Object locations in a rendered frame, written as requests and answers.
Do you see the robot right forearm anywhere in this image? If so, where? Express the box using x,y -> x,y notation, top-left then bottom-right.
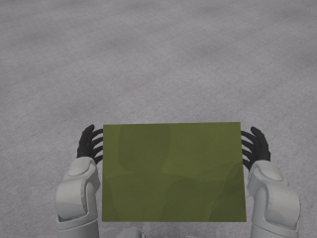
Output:
247,160 -> 301,238

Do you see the left robot hand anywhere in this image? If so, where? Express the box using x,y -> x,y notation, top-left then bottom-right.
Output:
76,124 -> 103,165

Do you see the robot left thigh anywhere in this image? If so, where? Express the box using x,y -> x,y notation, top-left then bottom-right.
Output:
116,228 -> 146,238

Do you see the carton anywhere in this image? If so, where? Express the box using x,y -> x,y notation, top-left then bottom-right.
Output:
101,122 -> 247,222

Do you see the right robot hand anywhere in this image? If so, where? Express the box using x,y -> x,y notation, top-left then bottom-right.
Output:
241,126 -> 270,171

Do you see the robot left forearm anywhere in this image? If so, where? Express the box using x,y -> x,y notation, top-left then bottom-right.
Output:
54,157 -> 102,238

